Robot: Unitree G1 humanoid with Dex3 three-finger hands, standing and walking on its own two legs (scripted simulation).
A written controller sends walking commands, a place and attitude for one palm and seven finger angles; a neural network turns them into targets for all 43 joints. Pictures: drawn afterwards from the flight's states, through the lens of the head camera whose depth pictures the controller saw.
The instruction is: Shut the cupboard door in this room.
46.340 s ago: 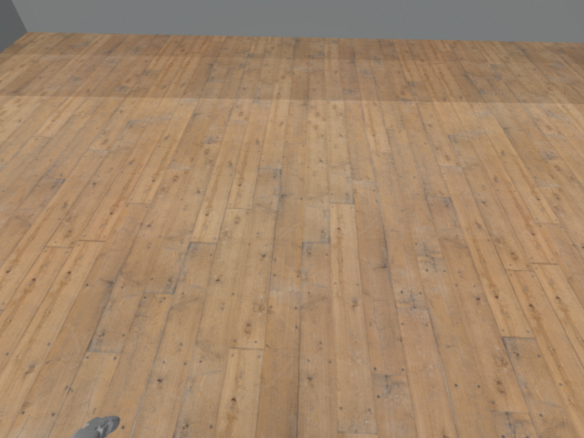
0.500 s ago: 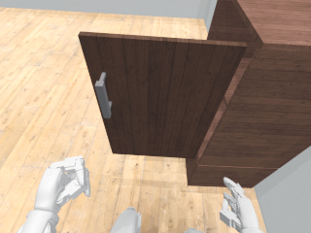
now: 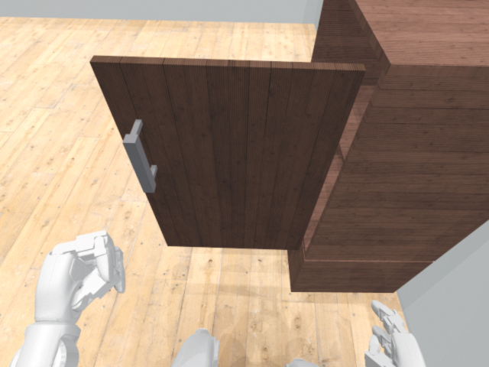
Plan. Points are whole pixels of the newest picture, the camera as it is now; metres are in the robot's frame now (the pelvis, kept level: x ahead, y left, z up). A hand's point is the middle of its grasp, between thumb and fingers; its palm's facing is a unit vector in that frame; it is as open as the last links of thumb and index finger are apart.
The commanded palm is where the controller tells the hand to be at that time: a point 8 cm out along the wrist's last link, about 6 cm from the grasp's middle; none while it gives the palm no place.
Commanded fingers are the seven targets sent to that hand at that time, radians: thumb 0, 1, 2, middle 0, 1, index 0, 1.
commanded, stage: raise the hand and make a fist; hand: left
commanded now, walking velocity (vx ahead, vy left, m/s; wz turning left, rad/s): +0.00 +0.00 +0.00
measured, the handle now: (143, 157) +0.45 +0.22 +0.07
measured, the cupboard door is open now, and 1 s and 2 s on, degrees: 89 89 86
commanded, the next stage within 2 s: bring the fist close to the handle in 0.02 s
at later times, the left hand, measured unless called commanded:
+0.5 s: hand (136, 259) +0.26 +0.18 +0.07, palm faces -0.03 -1.00 -0.01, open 3.1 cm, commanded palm +0.24 +0.24 +0.07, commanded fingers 0.00 0.90 0.90 -1.30 -1.50 -1.30 -1.50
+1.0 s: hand (143, 215) +0.32 +0.18 +0.08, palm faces +0.04 -1.00 -0.03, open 3.1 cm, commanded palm +0.30 +0.23 +0.07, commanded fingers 0.00 0.90 0.90 -1.30 -1.50 -1.30 -1.50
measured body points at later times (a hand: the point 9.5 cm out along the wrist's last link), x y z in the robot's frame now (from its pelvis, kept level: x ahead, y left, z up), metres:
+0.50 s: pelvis +0.01 +0.01 +0.00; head +0.05 +0.01 +0.45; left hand +0.25 +0.23 +0.07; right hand +0.18 -0.22 -0.08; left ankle +0.07 +0.13 -0.65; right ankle -0.02 -0.12 -0.65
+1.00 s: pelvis -0.01 +0.01 +0.01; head +0.05 +0.02 +0.46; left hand +0.31 +0.24 +0.08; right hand +0.15 -0.23 -0.08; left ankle +0.07 +0.13 -0.65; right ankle -0.02 -0.12 -0.65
